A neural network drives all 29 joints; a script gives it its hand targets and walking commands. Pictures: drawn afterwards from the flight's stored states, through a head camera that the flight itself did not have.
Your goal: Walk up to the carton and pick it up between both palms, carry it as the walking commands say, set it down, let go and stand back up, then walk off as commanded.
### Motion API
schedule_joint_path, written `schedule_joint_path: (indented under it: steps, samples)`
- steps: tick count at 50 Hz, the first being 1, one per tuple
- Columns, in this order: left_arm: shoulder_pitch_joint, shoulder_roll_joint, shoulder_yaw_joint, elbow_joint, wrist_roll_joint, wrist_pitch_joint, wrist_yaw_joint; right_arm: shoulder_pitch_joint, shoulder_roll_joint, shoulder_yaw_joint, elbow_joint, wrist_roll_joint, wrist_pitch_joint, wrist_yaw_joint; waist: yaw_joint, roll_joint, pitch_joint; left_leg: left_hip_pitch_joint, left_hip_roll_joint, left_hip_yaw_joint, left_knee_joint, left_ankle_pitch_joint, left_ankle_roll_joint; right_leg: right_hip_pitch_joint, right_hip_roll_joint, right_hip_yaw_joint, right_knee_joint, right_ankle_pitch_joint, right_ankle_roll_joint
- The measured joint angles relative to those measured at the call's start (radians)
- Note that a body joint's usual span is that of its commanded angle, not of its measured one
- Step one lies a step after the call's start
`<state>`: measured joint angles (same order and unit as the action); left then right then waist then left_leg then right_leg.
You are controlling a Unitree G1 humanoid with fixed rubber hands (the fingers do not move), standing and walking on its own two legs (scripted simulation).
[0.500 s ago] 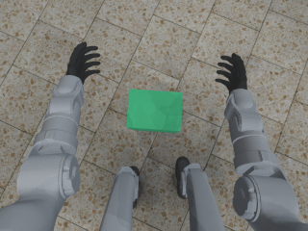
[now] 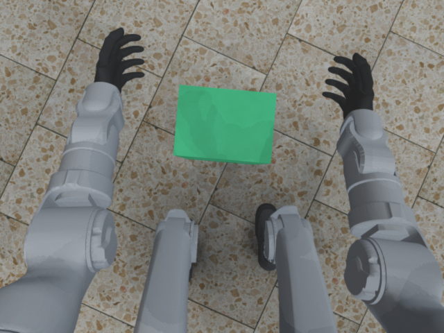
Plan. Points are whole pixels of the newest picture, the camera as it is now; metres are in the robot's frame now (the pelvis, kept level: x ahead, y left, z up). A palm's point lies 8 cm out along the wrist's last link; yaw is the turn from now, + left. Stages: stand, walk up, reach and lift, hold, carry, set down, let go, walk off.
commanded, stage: reach and lift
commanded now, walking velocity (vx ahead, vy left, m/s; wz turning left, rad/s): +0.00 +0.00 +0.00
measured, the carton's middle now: (223, 132) +0.46 +0.01 -0.41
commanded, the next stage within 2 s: none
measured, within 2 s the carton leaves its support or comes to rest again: neither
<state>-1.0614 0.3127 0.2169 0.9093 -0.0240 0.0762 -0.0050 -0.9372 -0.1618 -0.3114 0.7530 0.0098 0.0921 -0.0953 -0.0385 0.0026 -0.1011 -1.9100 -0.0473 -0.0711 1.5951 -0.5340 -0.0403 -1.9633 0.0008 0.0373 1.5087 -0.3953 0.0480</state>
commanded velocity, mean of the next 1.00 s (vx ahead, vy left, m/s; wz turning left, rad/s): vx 0.00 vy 0.00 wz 0.00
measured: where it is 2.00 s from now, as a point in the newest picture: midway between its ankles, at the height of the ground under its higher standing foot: (225, 255)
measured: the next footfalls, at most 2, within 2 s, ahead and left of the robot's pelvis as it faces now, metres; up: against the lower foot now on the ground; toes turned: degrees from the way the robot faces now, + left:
none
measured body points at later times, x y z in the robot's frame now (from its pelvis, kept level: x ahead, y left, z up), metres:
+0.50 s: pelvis -0.02 +0.00 -0.11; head +0.32 +0.01 +0.18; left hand +0.51 +0.20 -0.27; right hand +0.48 -0.20 -0.27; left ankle +0.06 +0.13 -0.51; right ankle +0.11 -0.14 -0.51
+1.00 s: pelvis -0.03 +0.00 -0.17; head +0.33 +0.02 +0.09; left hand +0.50 +0.19 -0.36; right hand +0.49 -0.21 -0.35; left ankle +0.06 +0.13 -0.51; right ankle +0.11 -0.14 -0.51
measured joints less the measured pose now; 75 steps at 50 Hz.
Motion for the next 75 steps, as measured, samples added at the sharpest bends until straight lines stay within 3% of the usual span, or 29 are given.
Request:
schedule_joint_path:
  steps: [9, 41, 47, 75]
  samples:
    - [-0.036, 0.031, -0.047, -0.002, -0.046, 0.014, 0.018, -0.039, -0.031, 0.033, 0.012, 0.052, 0.011, -0.017, 0.0, -0.002, 0.041, -0.128, -0.011, -0.001, 0.166, -0.037, -0.006, -0.131, 0.007, 0.006, 0.164, -0.032, 0.007]
    - [-0.256, 0.091, -0.19, 0.184, -0.184, -0.067, 0.078, -0.323, -0.159, 0.179, 0.313, 0.235, -0.097, -0.034, -0.004, -0.024, 0.332, -0.373, -0.02, 0.003, 0.57, -0.081, -0.014, -0.379, 0.027, 0.015, 0.549, -0.054, 0.029]
    - [-0.253, 0.081, -0.204, 0.156, -0.18, -0.073, 0.09, -0.334, -0.182, 0.201, 0.318, 0.271, -0.102, -0.032, -0.001, -0.038, 0.366, -0.367, -0.014, 0.003, 0.593, -0.086, -0.013, -0.373, 0.026, 0.011, 0.571, -0.058, 0.027]
    - [-0.312, 0.045, -0.225, 0.243, -0.202, -0.085, 0.099, -0.395, -0.116, 0.23, 0.385, 0.255, -0.125, -0.064, -0.003, -0.019, 0.348, -0.357, -0.002, 0.014, 0.559, -0.066, -0.01, -0.362, 0.025, 0.016, 0.551, -0.051, 0.021]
